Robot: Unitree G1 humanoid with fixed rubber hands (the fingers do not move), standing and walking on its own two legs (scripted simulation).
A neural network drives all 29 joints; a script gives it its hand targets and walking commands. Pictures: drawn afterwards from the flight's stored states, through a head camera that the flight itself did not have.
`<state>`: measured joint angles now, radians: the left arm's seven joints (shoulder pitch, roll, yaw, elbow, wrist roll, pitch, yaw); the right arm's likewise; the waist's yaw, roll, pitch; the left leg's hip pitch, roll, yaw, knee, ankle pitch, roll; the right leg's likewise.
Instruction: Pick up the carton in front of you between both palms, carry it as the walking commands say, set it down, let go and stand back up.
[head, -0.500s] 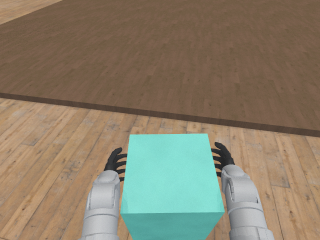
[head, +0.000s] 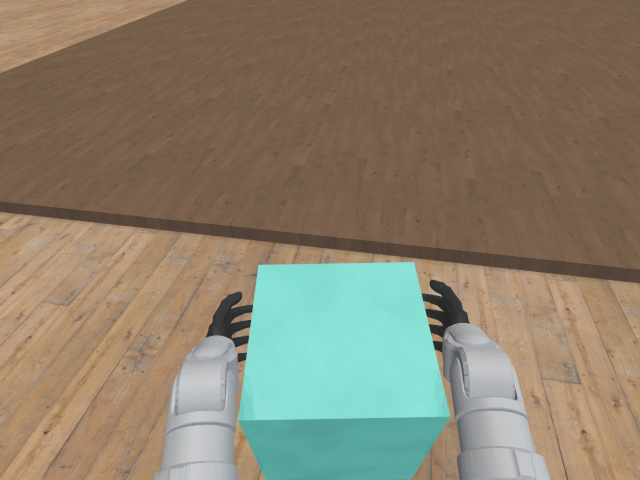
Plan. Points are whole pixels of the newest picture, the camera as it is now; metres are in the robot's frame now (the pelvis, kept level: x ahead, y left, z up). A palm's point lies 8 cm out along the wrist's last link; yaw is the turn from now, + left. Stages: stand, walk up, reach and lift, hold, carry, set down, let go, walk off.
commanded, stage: carry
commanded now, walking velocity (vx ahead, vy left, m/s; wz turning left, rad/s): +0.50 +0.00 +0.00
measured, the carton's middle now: (337, 376) +0.29 +0.00 -0.02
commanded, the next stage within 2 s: none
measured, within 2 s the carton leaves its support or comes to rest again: neither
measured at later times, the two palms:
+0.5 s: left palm (233, 262) +0.42 +0.15 +0.08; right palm (432, 255) +0.43 -0.15 +0.08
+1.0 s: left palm (279, 157) +0.73 +0.11 +0.09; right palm (420, 150) +0.75 -0.19 +0.09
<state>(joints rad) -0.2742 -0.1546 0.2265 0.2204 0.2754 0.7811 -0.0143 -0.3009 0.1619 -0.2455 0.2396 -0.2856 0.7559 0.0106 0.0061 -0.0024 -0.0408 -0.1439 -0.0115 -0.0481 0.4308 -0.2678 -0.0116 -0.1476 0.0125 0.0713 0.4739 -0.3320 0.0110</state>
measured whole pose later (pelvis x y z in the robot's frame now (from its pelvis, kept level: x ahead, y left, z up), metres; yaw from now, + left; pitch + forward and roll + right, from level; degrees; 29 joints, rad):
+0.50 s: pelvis +0.16 +0.01 +0.00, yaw -2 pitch +6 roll +1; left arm -0.11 -0.13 0.13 -0.31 0.10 1.21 0.08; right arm -0.16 0.13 -0.08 -0.25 -0.12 1.18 -0.08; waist 0.01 0.00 -0.18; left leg -0.28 0.04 0.22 0.43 -0.26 0.04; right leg -0.44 -0.07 -0.09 0.94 -0.46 -0.01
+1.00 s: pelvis +0.46 -0.05 +0.01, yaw +1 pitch +5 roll +2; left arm -0.14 -0.13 0.12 -0.36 0.09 1.19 0.08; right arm -0.18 0.14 -0.10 -0.34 -0.11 1.18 -0.09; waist 0.03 0.00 -0.08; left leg -0.61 0.11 0.11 0.91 -0.20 0.00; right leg -0.18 -0.05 -0.25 0.31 -0.23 -0.05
